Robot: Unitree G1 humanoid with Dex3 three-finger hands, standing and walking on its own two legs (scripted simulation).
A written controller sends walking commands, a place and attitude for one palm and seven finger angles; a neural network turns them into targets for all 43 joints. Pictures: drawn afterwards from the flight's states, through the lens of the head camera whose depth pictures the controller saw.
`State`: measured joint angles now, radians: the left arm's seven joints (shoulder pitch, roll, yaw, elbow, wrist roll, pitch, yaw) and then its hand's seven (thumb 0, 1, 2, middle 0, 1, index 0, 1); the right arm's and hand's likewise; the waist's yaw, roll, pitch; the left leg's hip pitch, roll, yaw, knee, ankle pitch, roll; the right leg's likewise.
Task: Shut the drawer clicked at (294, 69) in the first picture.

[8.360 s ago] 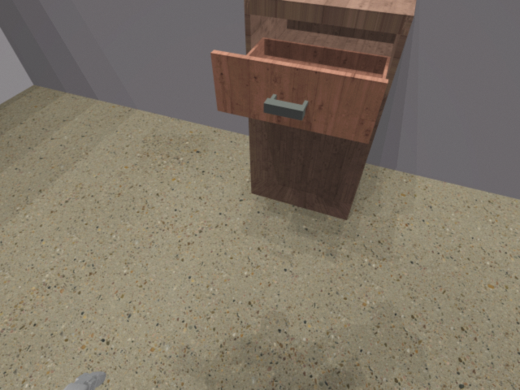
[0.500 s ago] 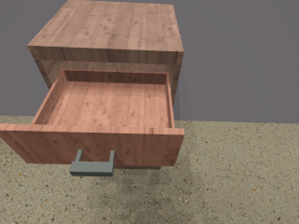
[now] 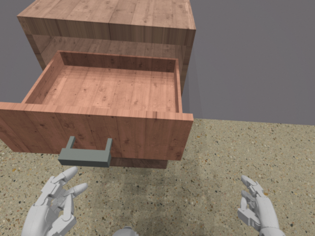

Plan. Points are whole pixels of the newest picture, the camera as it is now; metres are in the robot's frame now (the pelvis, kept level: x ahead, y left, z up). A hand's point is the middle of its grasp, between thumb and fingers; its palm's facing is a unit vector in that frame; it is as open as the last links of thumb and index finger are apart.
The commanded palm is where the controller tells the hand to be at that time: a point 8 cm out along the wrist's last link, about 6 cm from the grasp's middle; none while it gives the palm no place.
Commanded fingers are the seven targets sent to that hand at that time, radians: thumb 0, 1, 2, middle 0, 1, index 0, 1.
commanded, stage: raise the hand and make a fist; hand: left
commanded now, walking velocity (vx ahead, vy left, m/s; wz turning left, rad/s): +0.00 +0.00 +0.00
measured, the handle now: (88, 149) +0.30 +0.19 +0.08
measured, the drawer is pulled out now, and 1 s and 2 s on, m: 0.30 0.30 0.30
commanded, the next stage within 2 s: bring the fist close to the handle in 1.48 s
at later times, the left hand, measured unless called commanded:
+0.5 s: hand (70, 208) +0.16 +0.17 +0.10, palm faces +0.10 -0.99 -0.07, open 3.6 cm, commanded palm +0.10 +0.22 +0.11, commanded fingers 0.00 0.90 0.90 -1.14 -1.32 -1.14 -1.32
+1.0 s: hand (75, 212) +0.14 +0.14 +0.16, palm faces +0.02 -1.00 -0.04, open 3.2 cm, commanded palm +0.09 +0.19 +0.17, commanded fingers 0.00 0.90 0.90 -1.40 -1.60 -1.40 -1.60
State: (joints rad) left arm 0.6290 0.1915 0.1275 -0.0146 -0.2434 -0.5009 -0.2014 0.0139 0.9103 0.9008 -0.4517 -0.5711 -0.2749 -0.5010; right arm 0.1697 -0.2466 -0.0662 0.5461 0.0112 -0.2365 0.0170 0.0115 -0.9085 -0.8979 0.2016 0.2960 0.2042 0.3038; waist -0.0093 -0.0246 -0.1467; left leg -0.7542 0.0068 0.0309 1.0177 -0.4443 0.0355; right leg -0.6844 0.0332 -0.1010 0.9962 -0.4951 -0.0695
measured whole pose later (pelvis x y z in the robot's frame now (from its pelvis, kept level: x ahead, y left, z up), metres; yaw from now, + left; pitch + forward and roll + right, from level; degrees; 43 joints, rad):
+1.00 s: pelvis +0.01 +0.01 +0.02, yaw +1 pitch +4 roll -2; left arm 0.85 0.20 -0.03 -0.64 -0.20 -0.16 -0.11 0.02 0.90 0.90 -1.38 -1.57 -1.38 -1.57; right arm 0.24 -0.20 0.05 0.43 0.07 -0.20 -0.02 0.01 -0.90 -0.90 0.20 0.30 0.21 0.30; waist 0.03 0.07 -0.13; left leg -0.54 -0.01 0.02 0.89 -0.42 0.05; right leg -0.45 0.03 -0.11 0.84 -0.46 -0.04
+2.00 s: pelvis +0.03 -0.02 +0.02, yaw +2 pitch +6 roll +0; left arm 0.79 0.17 0.00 -0.49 -0.21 -0.24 -0.14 0.02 0.90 0.90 -1.40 -1.60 -1.40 -1.60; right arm 0.25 -0.23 0.01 0.50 0.06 -0.20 -0.03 0.01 -0.91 -0.90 0.20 0.30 0.21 0.30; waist 0.01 0.06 -0.11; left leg -0.56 0.00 0.00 0.87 -0.42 0.01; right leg -0.48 0.04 -0.12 0.85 -0.48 -0.08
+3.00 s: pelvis +0.02 +0.00 +0.00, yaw +1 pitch +12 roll -1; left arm 0.58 0.16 -0.07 -0.30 -0.15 -0.33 -0.03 -0.05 0.88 0.92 -1.40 -1.60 -1.40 -1.60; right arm 0.25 -0.24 0.03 0.41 0.03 -0.07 -0.01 0.01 -0.91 -0.90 0.20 0.30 0.21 0.30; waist -0.02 0.05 -0.14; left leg -0.77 0.00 0.02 1.04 -0.48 0.04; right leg -0.69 0.03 -0.11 1.01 -0.53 -0.06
